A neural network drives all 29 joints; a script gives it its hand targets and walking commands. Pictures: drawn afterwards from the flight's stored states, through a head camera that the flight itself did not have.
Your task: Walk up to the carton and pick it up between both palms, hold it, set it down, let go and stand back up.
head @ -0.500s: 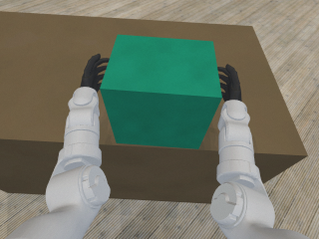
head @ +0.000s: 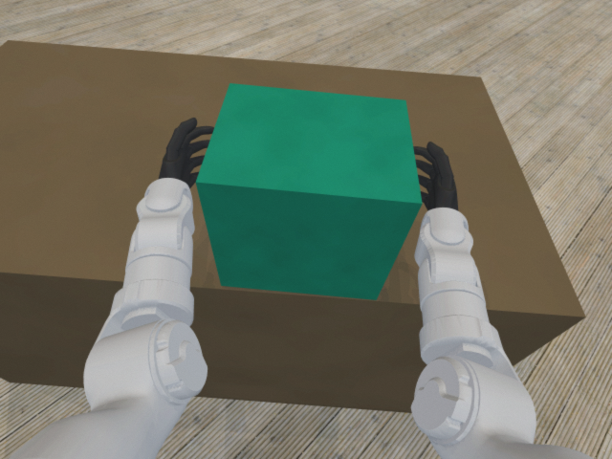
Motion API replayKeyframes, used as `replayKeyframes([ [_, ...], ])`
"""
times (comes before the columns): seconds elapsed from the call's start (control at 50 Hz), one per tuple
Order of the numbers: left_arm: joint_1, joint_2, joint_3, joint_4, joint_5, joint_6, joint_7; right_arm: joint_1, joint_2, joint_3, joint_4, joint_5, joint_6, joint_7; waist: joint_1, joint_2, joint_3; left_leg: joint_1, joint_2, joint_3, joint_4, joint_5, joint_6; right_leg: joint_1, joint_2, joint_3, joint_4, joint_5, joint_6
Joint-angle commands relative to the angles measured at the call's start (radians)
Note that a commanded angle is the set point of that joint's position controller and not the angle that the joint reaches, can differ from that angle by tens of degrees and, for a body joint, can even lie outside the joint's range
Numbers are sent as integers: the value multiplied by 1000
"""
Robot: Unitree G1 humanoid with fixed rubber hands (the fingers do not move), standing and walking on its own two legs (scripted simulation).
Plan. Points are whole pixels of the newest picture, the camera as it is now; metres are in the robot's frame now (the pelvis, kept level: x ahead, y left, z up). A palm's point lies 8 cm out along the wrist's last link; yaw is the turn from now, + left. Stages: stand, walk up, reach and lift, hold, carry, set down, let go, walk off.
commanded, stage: reach and lift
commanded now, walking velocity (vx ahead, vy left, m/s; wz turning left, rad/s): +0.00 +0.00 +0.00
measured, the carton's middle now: (307, 198) +0.48 +0.02 +0.05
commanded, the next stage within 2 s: none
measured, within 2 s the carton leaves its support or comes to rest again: leaves its support in 0.02 s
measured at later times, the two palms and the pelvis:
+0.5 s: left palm (162, 166) +0.38 +0.18 +0.19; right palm (477, 200) +0.37 -0.16 +0.18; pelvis -0.03 +0.00 +0.00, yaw -1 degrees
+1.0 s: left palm (160, 178) +0.37 +0.18 +0.19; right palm (474, 217) +0.35 -0.16 +0.16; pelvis -0.04 +0.00 +0.00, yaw -1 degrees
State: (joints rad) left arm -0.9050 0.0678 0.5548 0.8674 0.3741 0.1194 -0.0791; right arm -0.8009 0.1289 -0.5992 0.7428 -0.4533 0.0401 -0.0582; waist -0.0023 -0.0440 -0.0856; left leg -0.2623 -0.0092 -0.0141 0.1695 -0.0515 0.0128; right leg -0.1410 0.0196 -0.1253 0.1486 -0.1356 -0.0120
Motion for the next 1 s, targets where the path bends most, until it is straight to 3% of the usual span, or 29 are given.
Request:
replayKeyframes([
  [0.0, -631, -351, -270, -138, -52, -84, -103, -667, 322, 339, -83, 36, -116, 118, 17, 62, -669, 241, 12, -17, 81, 398, 21, 268, -13, 18, 116, 661, 53],
  [0.2, -594, -391, -351, -201, -75, -42, -78, -675, 219, 356, -46, 97, -152, 131, 6, 106, -614, 452, 27, -23, 133, 458, -28, 130, 9, -3, 42, 483, 27],
  [0.32, -530, -387, -396, -277, -106, 33, -75, -654, 144, 384, -33, 177, -112, 137, -15, 90, -500, 507, 31, -29, 135, 442, -40, 120, 11, 2, 9, 429, 21],
  [0.48, -509, -317, -379, -356, -130, 119, -86, -668, 118, 401, -80, 258, -42, 121, -30, 44, -352, 420, 21, -18, 59, 167, -6, 147, -13, 6, 11, 278, 47],
  [0.58, -546, -283, -361, -353, -133, 132, -78, -712, 132, 387, -95, 260, -30, 127, -15, 46, -316, 359, 17, 2, 27, -13, 15, 108, -34, 4, 19, 120, 60],
  [0.66, -572, -286, -367, -363, -140, 134, -58, -743, 157, 386, -115, 250, -31, 142, 3, 47, -363, 353, 19, 13, 27, -60, 29, 53, -34, 1, 22, 39, 63],
  [0.76, -578, -300, -368, -368, -135, 137, -39, -747, 178, 401, -122, 237, -43, 149, 12, 39, -433, 338, 27, 12, 30, -35, 40, 74, -42, 9, 41, 101, 76],
  [0.9, -538, -341, -432, -437, -160, 162, -39, -701, 173, 476, -147, 285, -45, 124, -19, 54, -517, 392, 29, -6, 75, 130, 24, 120, -28, 17, 59, 301, 75],
  [0.98, -491, -364, -483, -485, -178, 208, -45, -669, 145, 510, -164, 337, -22, 102, -43, 79, -500, 441, 31, -16, 110, 207, 6, 115, -20, 26, 52, 338, 62],
])
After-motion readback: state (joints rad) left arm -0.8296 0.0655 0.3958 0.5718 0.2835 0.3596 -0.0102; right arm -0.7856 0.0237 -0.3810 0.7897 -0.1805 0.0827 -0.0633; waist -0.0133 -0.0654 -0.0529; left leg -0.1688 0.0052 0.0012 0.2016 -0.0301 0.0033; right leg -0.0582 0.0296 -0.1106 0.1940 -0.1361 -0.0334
